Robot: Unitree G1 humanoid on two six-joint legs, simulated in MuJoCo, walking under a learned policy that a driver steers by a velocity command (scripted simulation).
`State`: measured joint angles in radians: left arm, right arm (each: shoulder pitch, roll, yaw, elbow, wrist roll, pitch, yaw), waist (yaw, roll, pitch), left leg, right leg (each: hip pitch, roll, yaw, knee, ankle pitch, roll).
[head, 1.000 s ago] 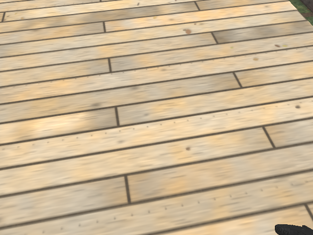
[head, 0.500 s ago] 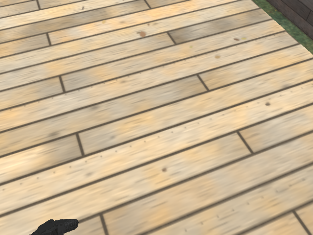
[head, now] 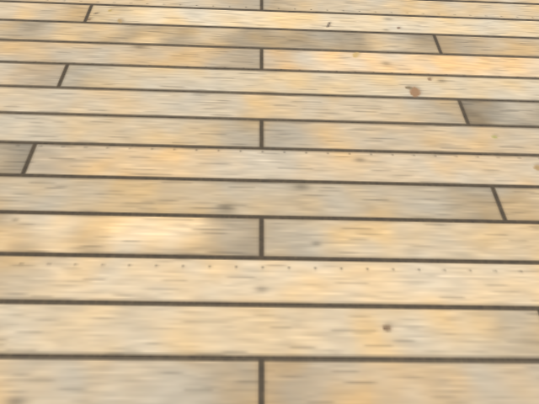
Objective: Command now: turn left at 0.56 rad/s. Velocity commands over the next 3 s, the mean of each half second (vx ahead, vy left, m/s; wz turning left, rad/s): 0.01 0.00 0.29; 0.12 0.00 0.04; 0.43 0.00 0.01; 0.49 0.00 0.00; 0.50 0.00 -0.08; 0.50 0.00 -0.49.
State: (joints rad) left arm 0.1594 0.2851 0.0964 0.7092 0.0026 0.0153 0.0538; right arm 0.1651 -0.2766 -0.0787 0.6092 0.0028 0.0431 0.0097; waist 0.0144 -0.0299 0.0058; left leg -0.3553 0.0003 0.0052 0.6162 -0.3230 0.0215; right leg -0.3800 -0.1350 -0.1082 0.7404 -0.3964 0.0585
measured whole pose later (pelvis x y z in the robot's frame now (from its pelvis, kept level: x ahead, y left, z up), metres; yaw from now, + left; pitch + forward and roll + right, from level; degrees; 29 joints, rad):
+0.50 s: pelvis +0.00 +0.01 +0.01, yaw +7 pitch +1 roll +0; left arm 0.19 0.23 0.06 0.73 0.02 -0.01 0.02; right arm 0.17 -0.22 -0.03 0.66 -0.02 0.00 0.00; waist 0.00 0.03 -0.01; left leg -0.32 -0.08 -0.09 0.56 -0.25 0.03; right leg -0.27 -0.02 0.03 0.55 -0.30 0.03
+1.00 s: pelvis +0.05 +0.02 +0.00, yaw +7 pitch +0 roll +0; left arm 0.33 0.22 0.05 0.72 -0.02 -0.04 0.01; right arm 0.30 -0.22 -0.07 0.66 0.02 -0.08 0.02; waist 0.00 -0.03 -0.03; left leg -0.28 -0.05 -0.01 0.67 -0.39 0.06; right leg -0.24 -0.02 0.05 0.69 -0.44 -0.01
